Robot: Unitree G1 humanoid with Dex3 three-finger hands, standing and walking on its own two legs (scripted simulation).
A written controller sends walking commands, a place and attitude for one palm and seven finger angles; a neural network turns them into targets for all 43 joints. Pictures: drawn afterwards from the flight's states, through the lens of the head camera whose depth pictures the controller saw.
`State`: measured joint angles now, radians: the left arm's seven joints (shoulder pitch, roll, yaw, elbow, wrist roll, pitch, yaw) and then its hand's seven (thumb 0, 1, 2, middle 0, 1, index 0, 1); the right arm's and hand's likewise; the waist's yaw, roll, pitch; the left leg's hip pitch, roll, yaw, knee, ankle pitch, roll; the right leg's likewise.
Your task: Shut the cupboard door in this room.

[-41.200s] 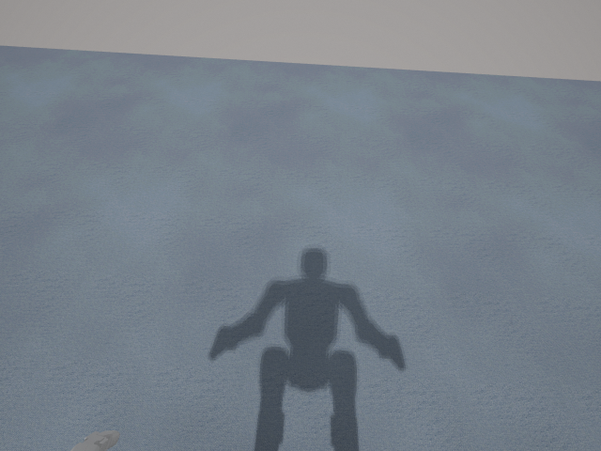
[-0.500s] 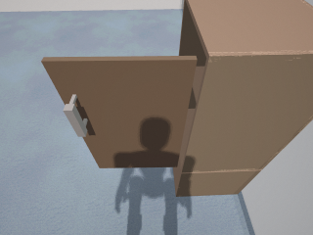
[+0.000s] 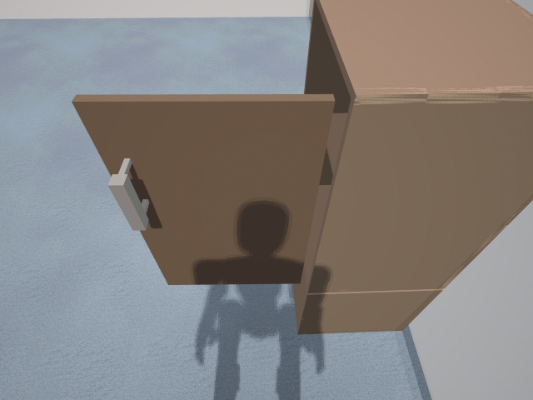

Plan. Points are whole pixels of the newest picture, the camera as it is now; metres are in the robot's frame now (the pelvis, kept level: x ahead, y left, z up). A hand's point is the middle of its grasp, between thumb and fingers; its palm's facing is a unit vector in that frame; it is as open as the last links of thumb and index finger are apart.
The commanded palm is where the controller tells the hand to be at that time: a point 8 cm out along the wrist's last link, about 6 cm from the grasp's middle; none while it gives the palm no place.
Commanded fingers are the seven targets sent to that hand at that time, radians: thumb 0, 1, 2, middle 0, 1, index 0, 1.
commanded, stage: raise the hand and make a fist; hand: left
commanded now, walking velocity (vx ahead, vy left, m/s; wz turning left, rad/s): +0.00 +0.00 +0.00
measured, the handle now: (133, 194) +0.42 +0.27 +0.04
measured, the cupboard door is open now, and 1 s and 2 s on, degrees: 89 89 89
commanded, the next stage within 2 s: bring the fist close to the handle in 1.96 s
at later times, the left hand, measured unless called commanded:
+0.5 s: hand out of the picture +0.11 +0.17 -0.06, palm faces +0.10 -1.00 +0.00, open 6.0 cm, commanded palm +0.10 +0.23 -0.04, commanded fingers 0.00 0.90 0.90 -0.62 -0.76 -0.62 -0.76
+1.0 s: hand (109, 380) +0.15 +0.22 +0.00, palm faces +0.10 -0.99 -0.04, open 3.7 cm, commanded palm +0.11 +0.27 +0.00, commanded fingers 0.00 0.90 0.90 -1.08 -1.26 -1.08 -1.26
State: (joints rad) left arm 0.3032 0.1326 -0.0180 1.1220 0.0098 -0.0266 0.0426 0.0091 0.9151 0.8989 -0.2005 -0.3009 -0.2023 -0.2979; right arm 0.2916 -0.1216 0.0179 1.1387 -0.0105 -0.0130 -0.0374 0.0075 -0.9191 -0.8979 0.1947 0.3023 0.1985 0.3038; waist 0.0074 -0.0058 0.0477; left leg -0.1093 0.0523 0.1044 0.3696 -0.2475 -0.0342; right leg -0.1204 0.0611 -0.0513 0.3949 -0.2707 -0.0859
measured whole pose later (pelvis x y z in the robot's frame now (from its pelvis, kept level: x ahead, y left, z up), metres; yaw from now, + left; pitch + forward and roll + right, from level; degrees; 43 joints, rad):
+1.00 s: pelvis -0.06 +0.05 -0.07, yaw +2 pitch +11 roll -2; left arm 0.47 0.20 0.05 -0.20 -0.20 -0.35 -0.06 0.02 0.90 0.90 -0.90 -1.07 -0.91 -1.07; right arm 0.32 -0.26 0.01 0.53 0.00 -0.21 -0.04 0.02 -0.91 -0.90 0.20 0.30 0.20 0.30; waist -0.01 0.04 -0.10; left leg -0.79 0.00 0.02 1.07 -0.48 0.04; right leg -0.75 -0.01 -0.10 1.02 -0.47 -0.02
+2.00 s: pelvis -0.04 +0.03 -0.04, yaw +3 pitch +6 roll -1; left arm 0.35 0.23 0.16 -0.11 -0.29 -0.24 -0.20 0.02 0.90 0.90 -1.30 -1.50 -1.30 -1.50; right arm 0.26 -0.25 0.03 0.55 0.03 -0.23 -0.06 0.02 -0.91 -0.90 0.20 0.30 0.20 0.30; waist 0.02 0.03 -0.07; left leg -0.55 0.01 0.01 0.85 -0.41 0.01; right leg -0.52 0.01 -0.10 0.82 -0.42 -0.05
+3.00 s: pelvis -0.05 +0.04 -0.03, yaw +2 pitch +7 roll +0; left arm -0.29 0.24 0.19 0.49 -0.21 -0.25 -0.13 0.02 0.90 0.90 -1.30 -1.50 -1.30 -1.50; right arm 0.27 -0.25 0.03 0.64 0.03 -0.15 -0.05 0.01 -0.91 -0.90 0.20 0.30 0.20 0.30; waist -0.01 0.03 -0.06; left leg -0.54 0.00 0.04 0.78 -0.37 0.02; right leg -0.53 0.00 -0.07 0.77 -0.37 -0.03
